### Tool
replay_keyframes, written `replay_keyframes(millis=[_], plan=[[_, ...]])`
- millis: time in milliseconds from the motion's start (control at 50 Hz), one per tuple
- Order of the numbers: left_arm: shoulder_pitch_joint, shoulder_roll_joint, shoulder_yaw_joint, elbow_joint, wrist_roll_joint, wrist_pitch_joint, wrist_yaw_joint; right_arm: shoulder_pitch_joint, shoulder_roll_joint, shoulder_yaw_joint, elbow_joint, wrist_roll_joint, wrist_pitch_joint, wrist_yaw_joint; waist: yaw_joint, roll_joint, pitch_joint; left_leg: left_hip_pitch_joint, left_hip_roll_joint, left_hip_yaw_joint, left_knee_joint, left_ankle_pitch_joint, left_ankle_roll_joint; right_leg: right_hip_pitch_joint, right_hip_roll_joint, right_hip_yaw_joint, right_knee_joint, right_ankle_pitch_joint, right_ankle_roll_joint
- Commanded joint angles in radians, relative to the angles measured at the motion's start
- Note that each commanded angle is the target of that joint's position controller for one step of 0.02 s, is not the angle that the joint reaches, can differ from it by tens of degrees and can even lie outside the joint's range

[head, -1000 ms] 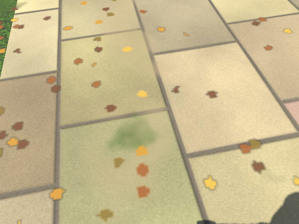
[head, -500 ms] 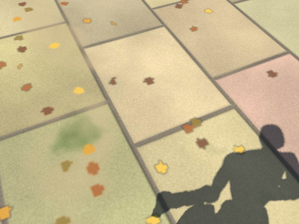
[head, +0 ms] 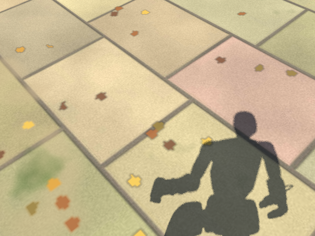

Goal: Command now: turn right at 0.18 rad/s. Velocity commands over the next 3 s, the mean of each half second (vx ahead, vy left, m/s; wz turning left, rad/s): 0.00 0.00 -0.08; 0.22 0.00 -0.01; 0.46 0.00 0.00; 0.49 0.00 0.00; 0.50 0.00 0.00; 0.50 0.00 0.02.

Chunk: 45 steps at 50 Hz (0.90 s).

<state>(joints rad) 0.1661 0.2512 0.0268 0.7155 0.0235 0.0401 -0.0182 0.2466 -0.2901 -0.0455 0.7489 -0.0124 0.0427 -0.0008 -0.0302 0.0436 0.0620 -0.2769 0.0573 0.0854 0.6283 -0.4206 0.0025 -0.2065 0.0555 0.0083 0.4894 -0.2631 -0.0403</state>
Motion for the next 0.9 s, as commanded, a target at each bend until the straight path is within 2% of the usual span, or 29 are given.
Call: replay_keyframes(millis=[20,40,60,80,120,160,200,240,260,280,300,320,340,380,460,580,600,620,660,680,700,720,740,780,820,840,860,880,900], plan=[[0.015,0.127,0.017,-0.042,-0.002,-0.033,0.016,-0.036,-0.077,-0.012,-0.078,0.011,0.01,0.001,0.035,-0.19,-0.062,-0.105,-0.011,-0.101,0.174,-0.119,-0.002,0.069,-0.344,0.314,-0.226,0.389,-0.193],[-0.027,0.109,0.008,-0.041,0.002,-0.032,0.02,-0.014,-0.08,-0.015,-0.056,0.012,0.009,0.004,0.013,-0.18,-0.047,-0.095,-0.009,-0.107,0.163,-0.068,-0.004,0.059,-0.291,0.257,-0.229,0.378,-0.158],[-0.032,0.116,0.008,-0.035,-0.002,-0.037,0.029,0.0,-0.089,-0.021,-0.044,0.002,0.009,0.006,0.009,-0.202,-0.046,-0.095,-0.017,-0.095,0.166,-0.028,-0.007,0.075,-0.262,0.223,-0.219,0.437,-0.141],[-0.026,0.111,0.005,-0.026,-0.004,-0.04,0.032,0.029,-0.083,-0.019,-0.022,-0.006,0.007,0.007,0.006,-0.196,-0.069,-0.077,-0.025,-0.09,0.172,-0.012,-0.013,0.096,-0.241,0.19,-0.199,0.512,-0.137],[-0.01,0.102,-0.001,-0.009,-0.007,-0.043,0.033,0.038,-0.06,-0.012,-0.005,-0.003,0.006,0.006,0.011,-0.167,-0.092,-0.044,-0.032,-0.085,0.141,-0.005,-0.022,0.106,-0.235,0.165,-0.18,0.544,-0.137],[-0.008,0.102,-0.002,0.008,-0.004,-0.044,0.032,0.017,-0.039,-0.003,0.001,0.001,0.009,0.002,0.024,-0.172,-0.081,-0.017,-0.037,-0.079,0.056,-0.001,-0.024,0.095,-0.228,0.169,-0.173,0.469,-0.136],[-0.005,0.105,-0.001,0.025,-0.002,-0.041,0.032,0.012,-0.038,-0.001,0.012,0.004,0.01,-0.005,0.031,-0.181,-0.073,0.013,-0.048,-0.071,-0.032,0.018,-0.021,0.08,-0.228,0.193,-0.165,0.394,-0.138],[-0.028,0.106,0.0,0.039,-0.01,-0.039,0.036,0.045,-0.024,0.006,0.037,0.003,0.0,-0.014,0.002,-0.152,-0.077,0.115,-0.05,-0.063,-0.212,0.182,-0.01,0.036,-0.209,0.196,-0.144,0.295,-0.106],[-0.025,0.096,-0.003,0.045,-0.014,-0.043,0.038,0.052,-0.035,0.007,0.046,-0.006,-0.01,-0.019,-0.002,-0.122,-0.086,0.197,-0.016,-0.103,-0.27,0.301,-0.005,-0.015,-0.197,0.203,-0.146,0.221,-0.071],[-0.01,0.08,-0.008,0.053,-0.011,-0.046,0.037,0.057,-0.061,0.007,0.049,-0.016,-0.024,-0.021,0.007,-0.087,-0.094,0.247,0.053,-0.175,-0.292,0.357,0.003,-0.055,-0.169,0.196,-0.137,0.145,-0.042],[0.035,0.073,-0.004,0.067,-0.014,-0.045,0.032,0.012,-0.115,-0.005,0.057,-0.004,-0.031,-0.017,0.067,0.004,-0.045,0.162,0.071,-0.194,-0.251,0.384,0.025,-0.038,-0.099,0.144,-0.172,0.088,-0.027],[0.021,0.081,-0.005,0.093,-0.007,-0.041,0.032,-0.006,-0.087,-0.003,0.063,0.003,-0.036,-0.008,0.039,0.023,-0.033,0.082,0.064,-0.193,-0.266,0.317,0.033,0.038,-0.09,0.124,-0.169,0.095,-0.02],[0.01,0.096,0.001,0.109,-0.009,-0.039,0.034,0.004,-0.056,0.006,0.072,0.001,-0.041,-0.004,0.025,0.005,-0.02,0.063,0.049,-0.18,-0.289,0.273,0.025,0.054,-0.097,0.132,-0.151,0.107,-0.024],[0.011,0.098,0.005,0.132,-0.012,-0.041,0.032,0.01,-0.052,0.009,0.096,-0.002,-0.046,-0.011,0.026,0.027,-0.03,0.073,0.039,-0.174,-0.304,0.277,0.02,0.077,-0.106,0.133,-0.138,0.161,-0.025],[0.032,0.083,0.002,0.195,-0.013,-0.046,0.037,0.015,-0.048,0.011,0.134,0.002,-0.05,-0.019,0.024,-0.012,-0.034,0.112,0.044,-0.178,-0.309,0.284,0.03,0.061,-0.107,0.13,-0.159,0.163,-0.014],[0.058,0.08,-0.001,0.277,-0.014,-0.043,0.044,0.017,-0.042,0.016,0.192,0.001,-0.05,-0.024,0.023,-0.033,-0.019,0.119,0.045,-0.182,-0.322,0.264,0.041,0.054,-0.11,0.126,-0.177,0.162,-0.003],[0.072,0.078,-0.002,0.291,-0.013,-0.042,0.044,0.031,-0.046,0.015,0.204,0.0,-0.049,-0.024,0.022,-0.03,-0.041,0.128,0.035,-0.18,-0.329,0.159,0.048,0.056,-0.096,0.115,-0.171,0.077,-0.006],[0.079,0.087,0.003,0.297,-0.012,-0.039,0.044,0.042,-0.068,0.005,0.212,-0.001,-0.044,-0.023,0.019,-0.016,-0.033,0.119,0.022,-0.187,-0.325,-0.011,0.065,0.027,-0.066,0.091,-0.13,-0.063,-0.017],[0.063,0.091,0.008,0.287,0.002,-0.032,0.036,0.069,-0.097,-0.008,0.218,-0.004,-0.031,-0.018,0.001,0.031,0.044,0.08,0.065,-0.285,-0.382,-0.335,0.121,-0.126,-0.022,0.058,-0.034,-0.298,-0.035],[0.041,0.068,0.004,0.273,0.006,-0.034,0.03,0.104,-0.11,-0.014,0.23,-0.003,-0.028,-0.016,-0.013,0.084,0.074,0.084,0.129,-0.379,-0.444,-0.424,0.159,-0.187,-0.005,0.015,0.05,-0.277,-0.034],[0.031,0.045,-0.002,0.262,0.012,-0.04,0.023,0.118,-0.119,-0.021,0.242,-0.003,-0.029,-0.017,-0.009,0.12,0.101,0.086,0.205,-0.461,-0.504,-0.459,0.196,-0.23,-0.009,-0.038,0.149,-0.201,-0.029],[0.017,0.045,-0.002,0.251,0.017,-0.05,0.017,0.12,-0.107,-0.023,0.245,-0.005,-0.034,-0.016,-0.01,0.109,0.114,0.068,0.25,-0.503,-0.536,-0.41,0.22,-0.242,-0.046,-0.036,0.216,-0.157,-0.028],[0.018,0.055,0.002,0.246,0.012,-0.059,0.012,0.109,-0.102,-0.024,0.244,-0.012,-0.043,-0.013,0.0,0.087,0.1,0.082,0.256,-0.498,-0.542,-0.342,0.225,-0.254,-0.063,-0.025,0.252,-0.176,-0.03],[0.047,0.056,0.005,0.247,0.004,-0.078,0.002,0.068,-0.107,-0.029,0.237,-0.008,-0.058,-0.008,0.03,0.073,0.073,0.085,0.216,-0.41,-0.518,-0.234,0.205,-0.204,-0.07,-0.035,0.194,-0.178,-0.039],[0.147,0.032,0.006,0.282,-0.003,-0.092,0.003,0.009,-0.103,-0.033,0.228,0.004,-0.064,-0.003,0.087,0.071,0.067,-0.052,0.14,-0.29,-0.443,-0.196,0.17,0.033,-0.032,-0.093,0.005,-0.066,-0.051],[0.233,0.032,0.011,0.32,-0.004,-0.095,0.008,-0.003,-0.092,-0.033,0.224,0.003,-0.064,-0.001,0.117,0.039,0.06,-0.141,0.095,-0.245,-0.36,-0.205,0.157,0.176,0.005,-0.11,-0.064,-0.04,-0.049],[0.324,0.064,0.021,0.348,0.003,-0.102,0.018,-0.025,-0.059,-0.024,0.208,-0.004,-0.069,0.0,0.148,-0.055,0.048,-0.256,0.043,-0.181,-0.204,-0.177,0.133,0.307,-0.061,0.006,-0.14,-0.119,-0.058],[0.439,0.149,0.039,0.359,0.011,-0.11,0.028,-0.046,0.038,0.003,0.17,0.0,-0.079,0.01,0.18,-0.304,-0.015,-0.392,-0.076,-0.031,0.147,-0.129,0.085,0.403,-0.33,0.433,-0.349,-0.446,-0.116],[0.462,0.195,0.051,0.38,0.007,-0.104,0.026,-0.071,-0.012,-0.009,0.147,-0.017,-0.082,0.013,0.163,-0.294,0.047,-0.491,-0.101,-0.07,0.328,-0.146,0.101,0.308,-0.444,0.661,-0.432,-0.586,-0.199]])
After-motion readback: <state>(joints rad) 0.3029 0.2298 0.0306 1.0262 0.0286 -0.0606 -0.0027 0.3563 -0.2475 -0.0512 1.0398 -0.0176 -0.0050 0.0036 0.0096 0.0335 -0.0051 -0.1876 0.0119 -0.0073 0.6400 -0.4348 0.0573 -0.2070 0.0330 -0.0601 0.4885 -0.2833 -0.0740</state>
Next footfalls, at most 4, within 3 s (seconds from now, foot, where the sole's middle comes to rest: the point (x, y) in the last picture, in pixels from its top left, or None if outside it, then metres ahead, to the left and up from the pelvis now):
0.28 left None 0.02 0.12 -0.77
1.32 left None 0.42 0.07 -0.77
1.86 right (187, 178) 0.73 -0.09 -0.77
2.42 left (147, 129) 1.03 0.09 -0.77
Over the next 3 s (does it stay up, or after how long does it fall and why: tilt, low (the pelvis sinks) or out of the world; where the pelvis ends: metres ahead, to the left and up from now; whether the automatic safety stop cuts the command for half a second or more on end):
stays up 1.18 -0.01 -0.01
